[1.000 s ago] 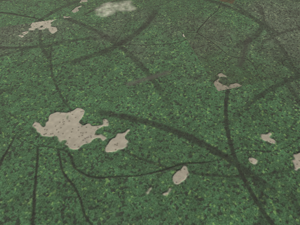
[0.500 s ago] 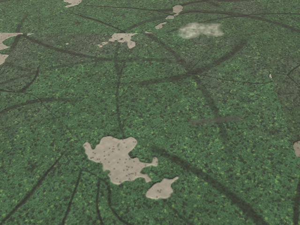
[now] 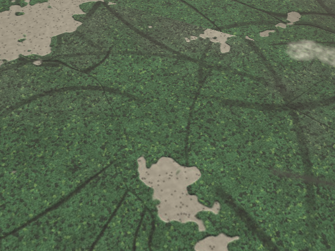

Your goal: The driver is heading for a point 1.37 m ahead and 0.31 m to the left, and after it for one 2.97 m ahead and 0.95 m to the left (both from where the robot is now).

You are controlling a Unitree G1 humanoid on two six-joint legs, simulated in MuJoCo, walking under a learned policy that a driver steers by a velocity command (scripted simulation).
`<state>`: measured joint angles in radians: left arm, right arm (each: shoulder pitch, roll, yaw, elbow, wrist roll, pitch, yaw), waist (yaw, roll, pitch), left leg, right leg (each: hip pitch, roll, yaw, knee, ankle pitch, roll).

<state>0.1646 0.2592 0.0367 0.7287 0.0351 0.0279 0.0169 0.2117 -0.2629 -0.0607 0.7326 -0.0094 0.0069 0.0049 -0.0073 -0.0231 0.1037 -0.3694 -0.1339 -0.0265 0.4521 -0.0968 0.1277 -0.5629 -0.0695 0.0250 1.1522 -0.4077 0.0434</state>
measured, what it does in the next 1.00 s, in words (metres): steps on the spot, turning left: right foot, then left foot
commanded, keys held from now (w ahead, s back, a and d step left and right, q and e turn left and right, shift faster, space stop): q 0.44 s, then no key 0.32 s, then w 0.24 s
